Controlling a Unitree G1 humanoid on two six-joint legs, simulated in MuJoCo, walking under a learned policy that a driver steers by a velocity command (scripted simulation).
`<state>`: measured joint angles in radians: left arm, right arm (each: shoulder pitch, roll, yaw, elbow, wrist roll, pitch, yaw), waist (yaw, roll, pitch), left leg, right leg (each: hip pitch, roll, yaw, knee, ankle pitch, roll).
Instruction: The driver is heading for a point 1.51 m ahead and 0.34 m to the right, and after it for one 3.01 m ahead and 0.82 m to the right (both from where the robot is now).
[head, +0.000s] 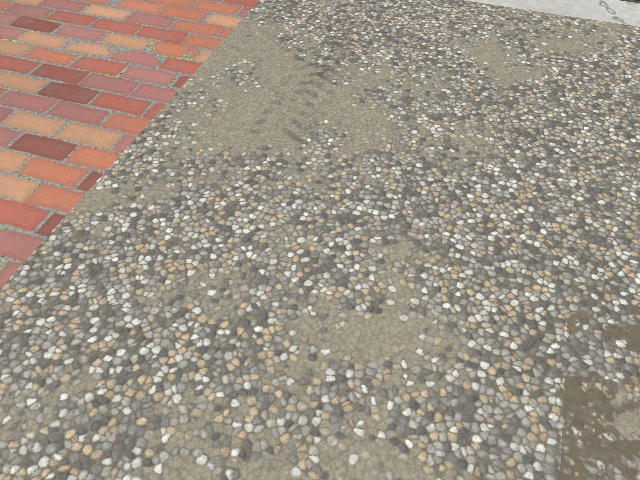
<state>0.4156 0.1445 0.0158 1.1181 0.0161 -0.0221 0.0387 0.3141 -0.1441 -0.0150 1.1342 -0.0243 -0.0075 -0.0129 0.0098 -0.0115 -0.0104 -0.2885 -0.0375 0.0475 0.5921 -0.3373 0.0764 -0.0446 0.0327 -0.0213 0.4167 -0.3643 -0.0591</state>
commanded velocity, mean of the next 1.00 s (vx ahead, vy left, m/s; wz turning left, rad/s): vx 0.44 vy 0.00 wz -0.04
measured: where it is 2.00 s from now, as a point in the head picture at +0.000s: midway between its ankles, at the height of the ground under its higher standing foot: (362, 289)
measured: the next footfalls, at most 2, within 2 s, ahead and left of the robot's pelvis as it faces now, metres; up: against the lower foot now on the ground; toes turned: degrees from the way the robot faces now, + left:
left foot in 0.16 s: +0.15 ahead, +0.12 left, +0.00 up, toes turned +4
right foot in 0.66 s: +0.49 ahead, -0.04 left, +0.00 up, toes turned -4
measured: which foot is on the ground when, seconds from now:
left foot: up 0.00-0.14, down 0.16-0.68, up 0.70-1.00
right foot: down 0.00-0.18, up 0.20-0.64, down 0.66-1.00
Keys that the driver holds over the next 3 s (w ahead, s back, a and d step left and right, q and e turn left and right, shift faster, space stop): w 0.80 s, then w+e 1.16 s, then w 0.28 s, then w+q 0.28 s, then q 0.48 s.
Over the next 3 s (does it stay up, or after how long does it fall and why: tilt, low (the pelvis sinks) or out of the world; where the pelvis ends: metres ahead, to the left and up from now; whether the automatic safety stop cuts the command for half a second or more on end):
stays up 1.37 -0.39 0.00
